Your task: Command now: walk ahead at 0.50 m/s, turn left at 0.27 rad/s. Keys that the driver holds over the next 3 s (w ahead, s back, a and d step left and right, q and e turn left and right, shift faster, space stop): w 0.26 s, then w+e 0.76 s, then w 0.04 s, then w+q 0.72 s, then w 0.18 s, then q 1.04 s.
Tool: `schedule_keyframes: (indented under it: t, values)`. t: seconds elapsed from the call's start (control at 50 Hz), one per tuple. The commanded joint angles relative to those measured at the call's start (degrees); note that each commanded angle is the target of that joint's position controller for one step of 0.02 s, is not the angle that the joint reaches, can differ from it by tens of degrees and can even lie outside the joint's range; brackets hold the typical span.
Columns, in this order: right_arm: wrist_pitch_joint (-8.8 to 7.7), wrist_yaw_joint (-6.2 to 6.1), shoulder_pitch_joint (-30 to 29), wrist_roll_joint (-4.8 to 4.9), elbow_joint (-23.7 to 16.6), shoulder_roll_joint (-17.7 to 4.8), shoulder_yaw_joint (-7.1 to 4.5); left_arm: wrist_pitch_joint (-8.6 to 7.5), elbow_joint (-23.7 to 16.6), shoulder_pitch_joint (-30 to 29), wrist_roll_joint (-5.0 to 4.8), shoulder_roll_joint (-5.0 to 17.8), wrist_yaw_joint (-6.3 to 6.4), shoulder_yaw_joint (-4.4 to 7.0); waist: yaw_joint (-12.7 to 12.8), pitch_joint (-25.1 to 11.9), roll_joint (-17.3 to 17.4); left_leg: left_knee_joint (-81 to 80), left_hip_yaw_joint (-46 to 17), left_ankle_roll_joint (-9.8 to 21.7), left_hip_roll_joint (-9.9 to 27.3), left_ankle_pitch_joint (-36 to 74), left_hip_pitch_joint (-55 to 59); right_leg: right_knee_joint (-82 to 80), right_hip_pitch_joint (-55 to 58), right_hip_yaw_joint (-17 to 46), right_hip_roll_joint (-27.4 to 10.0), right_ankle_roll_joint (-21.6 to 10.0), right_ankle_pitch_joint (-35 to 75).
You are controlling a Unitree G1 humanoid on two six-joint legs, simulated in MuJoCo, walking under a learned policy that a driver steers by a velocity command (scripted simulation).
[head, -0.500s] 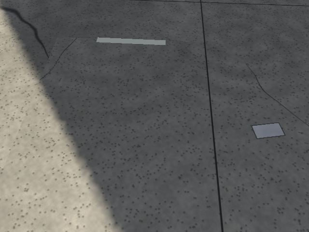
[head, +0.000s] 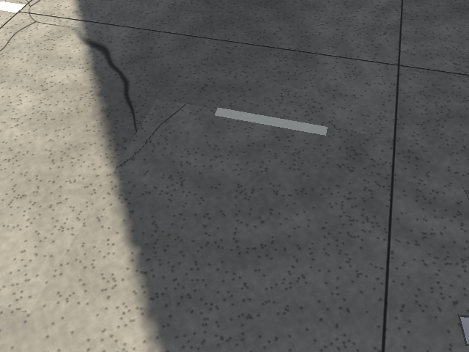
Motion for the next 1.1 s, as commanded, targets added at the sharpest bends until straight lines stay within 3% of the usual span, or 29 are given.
schedule_keyframes:
  t: [0.02, 0.08, 0.18, 0.24, 0.3, 0.34, 0.36, 0.38, 0.4, 0.42, 0.44, 0.46, 0.48, 0.52, 0.58, 0.7, 0.76, 0.82, 0.86, 0.88, 0.9, 0.92, 0.94, 0.96, 0.98, 1.0, 1.02, 1.04, 1.1]
  values:
    - [-1.56, 0.28, -6.0, -1.00, -6.8, -6.5, -1.67, 0.48, -0.3, 7.3, 0.44, 5.9, 0.24, 1.67, 3.9, 0.6, -5.6, 4.2, 0.0, -0.5, 7.5, 5.7, -23.4, -16.0, 18.5, 23.6, -17.7, -10.7, -5.9]
    - [-1.46, 0.82, -4.6, -0.84, -6.3, -3.4, -0.91, 0.13, 0.8, 7.0, -0.02, 6.1, 0.17, 1.61, 1.8, 0.3, -8.0, -2.1, 2.8, -1.0, 9.2, 8.2, -19.2, -18.9, 13.6, 16.6, -15.2, -11.3, 3.8]
    - [-2.37, 1.38, -13.0, -1.27, -8.3, -1.0, 0.52, 0.64, 3.0, 9.0, -0.91, 9.6, 0.52, 2.38, 4.1, 1.2, -6.0, -20.0, 5.6, -2.0, 9.5, 21.6, -16.7, -20.8, 12.6, 8.1, -13.7, -10.7, 11.5]
    - [-2.75, 1.99, -18.2, -0.60, -9.5, -1.4, 0.48, 1.26, 4.8, 12.4, -1.50, 10.5, 0.46, 2.40, 6.2, 1.8, -6.2, -27.6, 7.0, -2.0, 7.7, 27.2, -13.3, -20.0, 13.9, 6.4, -13.7, -9.5, 11.3]
    - [-3.26, 2.66, -21.9, -0.32, -11.3, -2.3, 0.05, 2.25, 6.3, 15.1, -1.96, 10.9, 0.54, 2.37, 6.5, 2.9, -6.3, -32.3, 6.7, -0.7, 6.6, 24.3, -12.2, -17.4, 17.6, 8.7, -15.9, -8.5, 11.9]
    - [-3.71, 2.81, -18.9, -0.40, -10.9, -3.9, -0.77, 3.03, 6.7, 14.7, -1.96, 12.0, 0.89, 2.65, 3.6, 1.8, -6.9, -35.6, 7.2, 0.6, 5.3, 21.9, -6.3, -13.5, 18.8, 9.8, -16.4, -7.2, 16.0]
    - [-3.79, 2.50, -13.6, -0.68, -9.4, -5.6, -1.78, 3.19, 6.6, 14.1, -1.93, 11.9, 1.04, 2.49, 0.5, -1.2, -6.4, -37.8, 8.1, 1.8, 4.2, 22.1, 2.2, -7.7, 17.6, 8.3, -14.4, -5.9, 22.4]
    - [-3.74, 1.87, -5.5, -1.33, -7.6, -8.5, -3.14, 2.98, 6.1, 13.8, -1.34, 9.9, 1.05, 1.71, -3.5, -7.1, -5.2, -36.6, 5.8, 3.7, 7.3, 23.4, 15.6, 3.0, 12.3, 6.0, -11.3, -4.0, 21.7]
    - [-3.30, 1.02, 3.7, -2.70, -6.9, -13.3, -4.30, 2.42, 3.8, 14.1, 0.05, 4.9, 1.08, 0.10, -6.3, -16.5, 3.7, -35.6, -9.8, 8.2, 21.1, 22.5, 34.2, 23.0, -2.9, 2.1, -5.6, -0.7, 3.8]
    - [-2.70, 1.37, 5.2, -2.65, -6.1, -14.3, -4.38, 1.50, 3.6, 20.0, -1.26, 2.6, 1.14, -0.71, -4.0, -22.6, 16.6, -42.6, -30.7, 14.3, 29.5, 12.0, 41.3, 36.6, -16.4, 4.4, -0.9, 0.9, -24.4]
    - [-2.61, 1.44, 3.7, -1.86, -5.9, -9.0, -3.09, 1.52, 4.1, 16.7, -2.53, 8.6, 1.15, 0.95, -5.0, -15.7, 9.5, -44.5, -27.7, 12.5, 27.1, 5.8, 36.5, 42.5, -21.6, 7.4, -3.9, 1.1, -21.9]
    - [-2.68, 1.40, 0.6, -1.32, -5.8, -7.0, -2.37, 1.60, 3.1, 12.6, -2.76, 9.5, 1.04, 1.40, -4.3, -8.7, 7.2, -45.7, -18.8, 10.7, 25.0, 7.6, 29.5, 42.3, -23.1, 6.2, -6.0, 1.0, -16.8]
    - [-2.83, 1.57, -3.1, -1.64, -5.7, -5.6, -1.93, 1.89, 3.0, 10.8, -2.20, 8.6, 1.25, 1.41, -2.4, -5.5, 4.2, -47.6, -13.5, 9.7, 22.5, 11.1, 22.9, 40.4, -21.1, 5.2, -7.9, 1.2, -12.5]
    - [-3.58, 1.86, -7.3, -2.25, -5.2, -3.4, -1.52, 3.25, 3.3, 11.4, -1.85, 6.9, 1.17, 1.69, 0.8, -1.7, 5.3, -51.8, -5.4, 9.2, 19.6, 17.9, 14.0, 37.4, -16.1, 5.5, -10.1, 1.7, -7.6]
    - [-4.82, 1.65, -8.7, -2.29, -3.6, -4.0, -2.21, 4.81, 2.6, 10.5, -1.75, 4.4, 1.20, 1.51, 2.4, 0.4, 3.6, -55.2, 1.7, 9.9, 19.5, 25.7, 10.3, 35.2, -16.0, 5.7, -10.4, 2.7, -3.1]
    - [-4.28, 0.39, -6.9, -2.05, -0.6, -6.9, -3.33, 4.48, -0.6, 1.1, -1.30, 2.7, -0.48, 0.79, -0.1, 3.4, 0.9, -56.5, 12.9, 8.3, 18.4, 29.7, 12.8, 16.9, -16.2, 2.8, -9.7, 2.3, 12.0]
    - [-3.43, 0.13, -4.2, -1.25, 1.0, -8.5, -3.97, 4.50, -3.2, -4.4, -1.32, 2.6, -1.46, 0.54, -2.0, 5.2, 0.2, -55.9, 15.3, 7.6, 20.0, 29.6, 17.1, 11.0, -16.8, 0.6, -9.2, 0.8, 11.5]
    - [-2.22, 0.06, -3.1, -0.27, 2.2, -9.9, -4.59, 4.67, -5.4, -6.8, -1.29, 3.8, -2.20, 0.93, -1.9, 5.5, 0.8, -51.8, 17.1, 6.3, 21.4, 36.7, 22.7, 7.8, -16.5, -2.0, -7.8, -1.5, 5.2]
    - [-1.42, -0.25, -3.9, 0.18, 2.1, -11.7, -5.08, 5.01, -5.8, -3.7, -1.15, 5.6, -2.28, 2.02, 0.9, 1.9, 2.8, -43.4, 19.0, 4.9, 21.0, 56.1, 24.3, 7.5, -9.2, -5.7, -3.9, -3.9, -0.9]
    - [-0.89, -0.39, -4.7, 0.42, 2.0, -12.0, -5.12, 5.17, -4.4, 2.8, -1.29, 7.6, -2.08, 3.27, 4.8, -1.8, 2.7, -34.0, 20.5, 3.8, 19.7, 63.1, 23.1, 5.8, -0.5, -7.4, -1.1, -5.5, -1.3]
    - [-0.78, -0.61, -4.6, 0.32, 1.7, -10.8, -4.50, 5.45, -1.7, 12.6, -1.46, 11.1, -1.31, 5.30, 9.6, -7.0, 1.1, -20.7, 21.8, 1.7, 17.1, 60.0, 16.1, 2.9, 14.7, -6.5, 1.2, -7.7, 1.8]
    - [-1.30, -0.63, -2.4, -1.83, -0.2, -5.8, -2.83, 5.97, -0.5, 18.5, -1.75, 17.4, 0.01, 7.06, 9.5, -11.7, -10.0, -0.2, 22.0, -1.7, 12.3, 28.8, -3.3, 1.2, 32.7, 13.6, -10.6, -13.1, 1.7]
    - [-3.27, -0.03, -0.9, -2.04, -2.8, -1.9, -1.07, 5.01, -2.8, 15.3, -1.72, 19.9, -0.31, 6.66, 4.9, -20.0, -17.3, 15.4, 9.5, -3.9, 1.1, -8.4, -20.4, -9.5, 43.9, 46.0, -21.6, -23.3, -9.4]
    - [-4.94, 0.80, -7.2, 0.10, -3.7, -7.4, -2.22, 4.16, -3.2, 15.3, -1.48, 14.5, -0.86, 5.09, 8.7, -18.3, -9.1, 17.2, 1.9, -2.6, 4.4, -5.5, -26.8, -13.5, 42.9, 44.0, -21.5, -20.3, -11.8]
    - [-5.82, 1.10, -10.2, 1.16, -4.7, -7.6, -2.11, 3.52, -2.7, 13.9, -1.23, 12.1, -0.88, 4.35, 7.8, -10.8, -7.7, 14.2, 2.8, -1.2, 6.5, -0.8, -28.5, -13.4, 36.0, 35.8, -19.6, -18.1, -9.2]
    - [-6.15, 0.63, -10.4, 0.00, -4.1, -6.8, -2.00, 3.27, -3.0, 10.2, -1.26, 10.6, -0.81, 3.83, 4.9, -6.0, -2.9, 8.7, 3.0, -0.9, 9.1, 3.6, -25.8, -13.3, 27.3, 29.3, -16.9, -15.9, -3.5]
    - [-5.83, 0.25, -10.0, -1.41, -3.5, -7.5, -2.50, 3.18, -3.7, 6.9, -0.92, 8.5, -0.57, 3.18, 2.8, -4.1, -3.4, 4.1, 2.8, -1.2, 10.6, 6.2, -21.7, -13.9, 20.9, 24.6, -14.9, -14.8, 2.6]
    - [-5.09, 0.44, -8.4, -1.62, -3.0, -7.6, -2.68, 3.17, -4.6, 5.1, -0.27, 7.5, -0.28, 2.75, 1.2, -3.5, -4.7, 2.6, 2.8, -1.6, 11.5, 8.2, -18.3, -15.1, 16.8, 22.2, -13.9, -14.5, 6.5]
    - [-3.30, 0.67, -6.7, -1.92, -1.5, -5.2, -2.12, 2.40, -3.4, 5.5, -0.10, 7.6, 0.39, 2.53, 0.4, -3.0, -4.5, -3.0, 4.9, -3.7, 11.7, 13.3, -16.2, -17.5, 12.3, 15.3, -12.8, -14.7, 17.1]
Next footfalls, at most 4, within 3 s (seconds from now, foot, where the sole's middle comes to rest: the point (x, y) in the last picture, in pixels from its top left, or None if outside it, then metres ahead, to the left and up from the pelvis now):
0.38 left None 0.36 0.16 -0.77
0.90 right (291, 311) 0.61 -0.14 -0.77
1.46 left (253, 208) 0.98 -0.05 -0.77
1.92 right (313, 156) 1.22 -0.29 -0.77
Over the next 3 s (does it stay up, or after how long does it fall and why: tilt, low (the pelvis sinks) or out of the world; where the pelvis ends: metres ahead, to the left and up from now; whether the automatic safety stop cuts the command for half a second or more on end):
stays up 1.28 -0.18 0.01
